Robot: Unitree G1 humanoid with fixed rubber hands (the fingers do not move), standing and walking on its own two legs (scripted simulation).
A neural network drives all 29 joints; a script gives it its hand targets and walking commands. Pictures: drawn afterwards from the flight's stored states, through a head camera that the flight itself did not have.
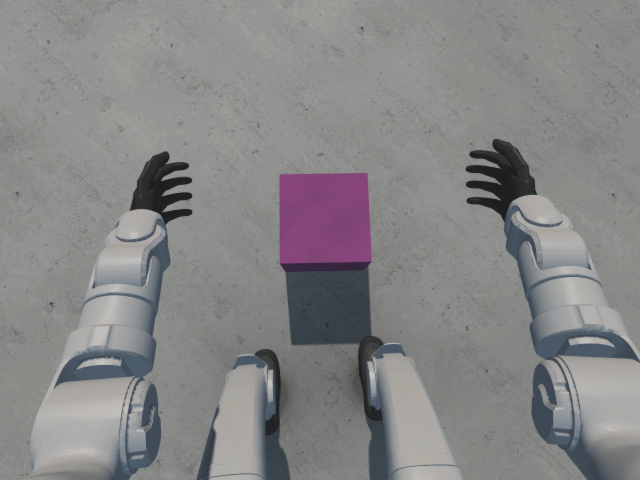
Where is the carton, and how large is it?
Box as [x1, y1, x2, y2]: [279, 173, 371, 271]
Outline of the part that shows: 367,173 279,174 280,264 285,271 363,269 371,261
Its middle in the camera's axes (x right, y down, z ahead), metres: +0.01 -0.04 +0.99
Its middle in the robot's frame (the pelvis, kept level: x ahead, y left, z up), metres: +0.53 -0.02 -0.60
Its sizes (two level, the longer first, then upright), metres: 0.217 0.213 0.169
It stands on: the floor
